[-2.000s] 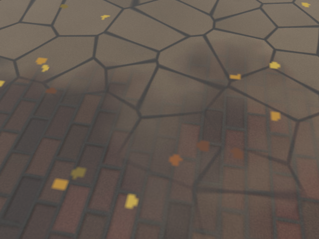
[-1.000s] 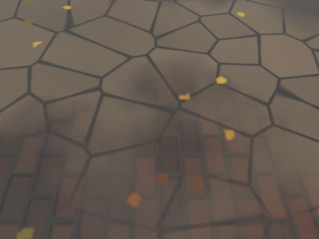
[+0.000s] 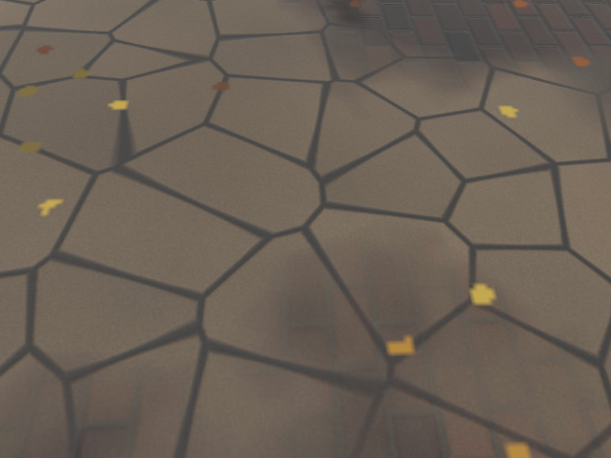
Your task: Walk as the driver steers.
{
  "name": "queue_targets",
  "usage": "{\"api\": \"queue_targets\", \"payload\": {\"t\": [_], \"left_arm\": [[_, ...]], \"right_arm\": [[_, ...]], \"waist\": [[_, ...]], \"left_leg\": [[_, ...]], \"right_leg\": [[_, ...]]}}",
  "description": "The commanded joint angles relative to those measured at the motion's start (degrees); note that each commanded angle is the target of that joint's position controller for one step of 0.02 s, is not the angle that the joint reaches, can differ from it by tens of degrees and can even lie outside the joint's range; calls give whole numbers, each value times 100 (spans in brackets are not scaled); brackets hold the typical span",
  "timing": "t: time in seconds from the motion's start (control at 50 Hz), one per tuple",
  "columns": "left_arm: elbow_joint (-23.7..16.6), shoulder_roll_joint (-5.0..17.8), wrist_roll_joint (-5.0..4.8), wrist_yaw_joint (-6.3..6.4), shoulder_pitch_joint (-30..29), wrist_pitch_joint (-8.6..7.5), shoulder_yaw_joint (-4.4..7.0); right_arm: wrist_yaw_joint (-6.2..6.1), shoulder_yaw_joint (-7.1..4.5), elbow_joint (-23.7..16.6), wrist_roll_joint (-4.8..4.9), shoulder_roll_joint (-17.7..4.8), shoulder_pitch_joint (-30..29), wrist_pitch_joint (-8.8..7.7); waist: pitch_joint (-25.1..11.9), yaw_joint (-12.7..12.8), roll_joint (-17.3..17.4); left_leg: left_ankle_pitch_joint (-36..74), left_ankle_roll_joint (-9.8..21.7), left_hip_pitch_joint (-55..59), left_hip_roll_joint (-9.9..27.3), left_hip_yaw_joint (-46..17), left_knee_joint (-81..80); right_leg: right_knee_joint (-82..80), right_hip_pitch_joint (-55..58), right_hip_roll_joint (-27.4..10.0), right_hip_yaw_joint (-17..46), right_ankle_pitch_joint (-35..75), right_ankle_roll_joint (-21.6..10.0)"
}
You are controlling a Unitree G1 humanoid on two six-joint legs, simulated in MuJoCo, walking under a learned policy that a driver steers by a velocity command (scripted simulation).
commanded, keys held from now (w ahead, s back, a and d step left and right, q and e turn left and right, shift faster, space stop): w+e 0.34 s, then w+q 0.66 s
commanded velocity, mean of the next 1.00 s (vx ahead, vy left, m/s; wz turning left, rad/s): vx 0.50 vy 0.00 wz -0.05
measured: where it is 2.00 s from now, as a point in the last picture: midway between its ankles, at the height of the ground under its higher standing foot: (327, 256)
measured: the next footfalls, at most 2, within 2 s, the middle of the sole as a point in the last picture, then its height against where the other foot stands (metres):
right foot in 0.32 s outside the picture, level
left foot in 0.88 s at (312, 386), level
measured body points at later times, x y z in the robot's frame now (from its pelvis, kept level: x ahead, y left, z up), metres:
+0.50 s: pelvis +0.26 -0.09 +0.00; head +0.29 -0.10 +0.44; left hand +0.45 +0.15 -0.10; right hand +0.30 -0.39 -0.12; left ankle +0.29 +0.08 -0.66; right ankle +0.27 -0.16 -0.74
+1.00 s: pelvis +0.56 -0.08 -0.01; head +0.59 -0.08 +0.44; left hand +0.66 +0.19 -0.12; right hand +0.69 -0.36 -0.11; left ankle +0.62 -0.02 -0.74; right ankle +0.43 -0.21 -0.64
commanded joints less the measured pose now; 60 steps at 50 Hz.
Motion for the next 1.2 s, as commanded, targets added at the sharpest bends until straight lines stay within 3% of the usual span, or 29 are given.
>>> {"api": "queue_targets", "payload": {"t": [0.02,0.12,0.22,0.26,0.28,0.3,0.32,0.34,0.36,0.38,0.4,0.42,0.46,0.5,0.62,0.74,0.78,0.82,0.86,0.88,0.9,0.92,0.94,0.96,0.98,1.02,1.06,1.14,1.2], "left_arm": [[-546,128,43,-40,-160,4,36],[-807,-6,53,-202,-905,-60,-61],[-1170,91,42,-350,-1624,-53,-57],[-1234,256,69,-368,-1507,-23,24],[-1181,419,85,-357,-1144,5,115],[-982,654,73,-315,-339,32,266],[-712,1034,44,-210,685,95,463],[-736,1774,-28,-140,571,70,563],[-936,1269,29,-160,726,-33,390],[-798,876,112,-193,562,-120,265],[-771,753,111,-192,227,-170,216],[-772,540,131,-184,-163,-194,140],[-767,362,243,-174,-454,-272,64],[-602,428,230,-168,-443,-382,80],[-237,485,273,-63,-305,-463,79],[174,622,185,-6,140,-328,135],[236,688,153,36,155,-220,163],[205,855,141,113,34,-126,208],[151,912,138,201,-107,-39,204],[51,762,202,237,-52,-85,121],[-184,-88,357,91,643,-259,-149],[-178,396,184,-26,107,-488,-90],[-394,652,-33,-95,-473,-622,-26],[-464,574,9,-83,-659,-694,-64],[-446,577,159,-49,-735,-700,-35],[-439,574,251,-41,-506,-579,7],[-413,415,283,-17,-412,-463,-35],[-605,124,283,-10,-1245,-430,-161],[-719,190,182,-65,-1736,-486,-141]], "right_arm": [[-36,-229,-210,21,-749,-81,-141],[-81,-308,-10,62,-1031,22,-84],[-91,-395,222,202,-1288,373,52],[-116,-448,234,244,-1456,373,127],[-135,-474,224,267,-1543,362,168],[-155,-459,196,292,-1522,297,206],[-181,-372,128,200,-1329,381,188],[-92,-83,-223,-90,-458,980,75],[-11,-85,-192,86,-808,627,-123],[32,-196,-276,359,-1174,74,-192],[6,-150,-313,361,-1079,-57,-221],[-36,-152,-217,237,-1040,-71,-196],[-23,-172,-56,192,-994,268,-45],[-29,-138,51,179,-797,398,98],[14,-83,-128,204,-559,-379,116],[233,1,-524,203,-390,-1194,70],[320,-8,-675,188,-412,-1283,69],[348,-91,-739,175,-573,-1006,110],[280,-337,-525,180,-1012,240,153],[177,-498,-382,192,-1430,1144,205],[145,-577,-407,227,-1911,1128,173],[132,-443,-478,214,-1375,1325,144],[107,-380,-480,164,-1158,1090,125],[95,-355,-543,171,-1079,720,119],[87,-310,-622,171,-941,366,128],[48,-260,-760,87,-839,73,138],[-6,-285,-731,125,-929,37,129],[-128,-356,-607,186,-1149,239,195],[-154,-370,-471,212,-1182,583,263]], "waist": [[27,-23,794],[195,-238,596],[382,-368,556],[153,-173,702],[-136,76,774],[-573,557,691],[-1093,1012,340],[-1546,308,-1360],[-2521,695,-729],[-1621,800,-284],[-1033,570,-9],[-676,350,160],[-540,37,-68],[-407,-51,17],[104,227,34],[428,577,162],[377,524,107],[9,274,-135],[-757,-455,-157],[-1350,-863,354],[-1893,-189,1792],[-2403,-654,1170],[-1543,-719,892],[-1016,-482,346],[-606,-256,145],[-429,70,387],[-308,166,450],[-136,-127,639],[-193,-362,755]], "left_leg": [[1003,966,672,1601,-1129,-1313],[1496,877,804,1506,-174,-1402],[1984,669,1428,1698,296,-1131],[3627,546,1644,1700,521,-491],[4535,479,1650,1652,643,185],[4847,332,1304,1489,827,1273],[3706,99,90,1268,845,2846],[-1836,-293,-2612,200,587,5006],[-2371,-242,-3156,13,-800,5748],[-1789,-122,-3539,317,-838,5697],[-1282,-50,-3409,588,-751,5252],[-957,-82,-3084,815,-719,4834],[-559,-139,-2328,993,-777,4512],[-286,-249,-2227,992,-718,4259],[1704,-297,-2547,728,-784,2389],[1672,-32,-2983,535,-509,1254],[1088,117,-3045,410,-311,1129],[442,332,-2431,66,54,1172],[435,666,-620,-347,189,931],[612,1026,1166,280,-907,781],[-139,2208,3266,1779,-4139,471],[-723,2307,3680,1948,-5092,-221],[-461,1976,3110,1770,-4182,-392],[37,1786,2260,1537,-3553,-434],[723,1676,1481,1321,-3086,-529],[1464,1694,630,1089,-2690,-783],[1881,1696,65,966,-2306,-896],[1426,1291,-596,452,-1695,-842],[841,1104,-458,506,-1977,-661]], "right_leg": [[-285,-1007,-388,253,485,89],[-1854,-791,-329,-35,1712,12],[-2672,-678,-171,-407,1464,-303],[-2783,-170,134,-702,914,-531],[-2810,411,369,-867,672,-673],[-3116,1565,628,-962,894,-870],[-3220,3317,452,-382,1053,-1124],[-3555,5315,-1155,2776,394,-2155],[-4568,5583,-1754,4465,-628,-2490],[-4747,4966,-1619,3540,-263,-2101],[-4730,4113,-1412,2750,320,-1881],[-4741,3353,-1206,2099,1106,-1707],[-5046,2489,-963,1426,1915,-1607],[-5323,2163,-930,910,2372,-1620],[-5712,2244,-618,-369,2320,-1163],[-5553,3429,-1046,-721,2732,-1055],[-5170,3867,-1174,-806,3594,-984],[-4407,4031,-1167,-972,5588,-841],[-2592,3533,-951,-1223,6434,-595],[-917,2224,-709,-1247,4823,-380],[1142,-498,618,-805,-1035,26],[1751,-1213,634,346,-1531,-45],[1565,-1611,306,403,-999,-163],[1033,-1480,56,333,-556,-204],[500,-1201,-93,260,-349,-141],[74,-606,-212,244,-149,26],[-478,-428,-223,74,-17,247],[-2309,79,65,-102,1593,446],[-3112,435,310,-40,2250,427]]}}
